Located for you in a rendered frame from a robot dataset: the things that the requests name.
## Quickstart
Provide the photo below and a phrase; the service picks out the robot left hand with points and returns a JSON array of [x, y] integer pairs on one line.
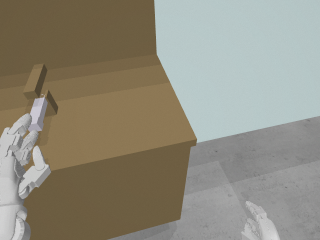
[[14, 155]]

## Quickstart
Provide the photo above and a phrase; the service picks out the robot right hand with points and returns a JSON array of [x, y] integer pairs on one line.
[[264, 229]]

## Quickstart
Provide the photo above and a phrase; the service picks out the counter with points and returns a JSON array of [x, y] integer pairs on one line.
[[115, 135]]

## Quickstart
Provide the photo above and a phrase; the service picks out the tap lever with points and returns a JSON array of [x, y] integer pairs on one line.
[[38, 113]]

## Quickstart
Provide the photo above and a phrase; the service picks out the left robot forearm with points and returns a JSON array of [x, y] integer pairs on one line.
[[13, 225]]

